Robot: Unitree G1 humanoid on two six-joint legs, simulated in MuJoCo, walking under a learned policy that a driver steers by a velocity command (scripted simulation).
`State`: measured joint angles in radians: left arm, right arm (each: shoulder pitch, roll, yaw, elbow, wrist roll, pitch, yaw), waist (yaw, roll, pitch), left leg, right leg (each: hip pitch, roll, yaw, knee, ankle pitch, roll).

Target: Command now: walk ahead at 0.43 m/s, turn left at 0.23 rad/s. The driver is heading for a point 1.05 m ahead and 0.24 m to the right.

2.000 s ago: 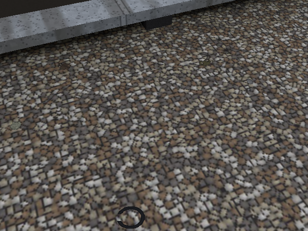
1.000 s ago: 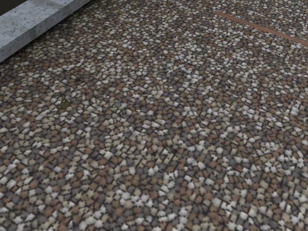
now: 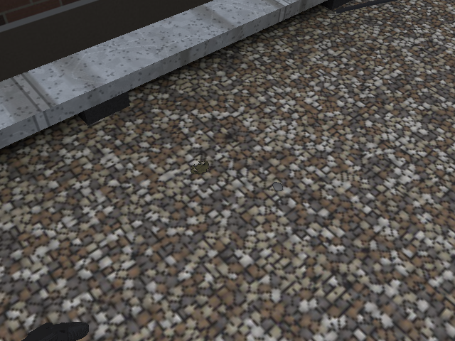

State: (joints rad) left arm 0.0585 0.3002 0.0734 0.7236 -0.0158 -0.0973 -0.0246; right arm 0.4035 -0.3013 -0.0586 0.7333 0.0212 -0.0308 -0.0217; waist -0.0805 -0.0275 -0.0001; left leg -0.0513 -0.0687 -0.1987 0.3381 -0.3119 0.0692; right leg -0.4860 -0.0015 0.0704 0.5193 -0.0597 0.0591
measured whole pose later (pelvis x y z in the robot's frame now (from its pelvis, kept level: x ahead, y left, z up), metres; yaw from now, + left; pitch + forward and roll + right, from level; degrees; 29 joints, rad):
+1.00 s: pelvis +0.52 -0.10 -0.02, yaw -29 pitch +1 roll +3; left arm 0.05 0.28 0.04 0.61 -0.02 -0.02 -0.06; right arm 0.35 -0.32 -0.08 0.82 0.02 -0.07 0.00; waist -0.10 -0.03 0.06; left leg 0.10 0.01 0.23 0.26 -0.37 -0.03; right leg -0.60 -0.06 -0.02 0.63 -0.08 -0.05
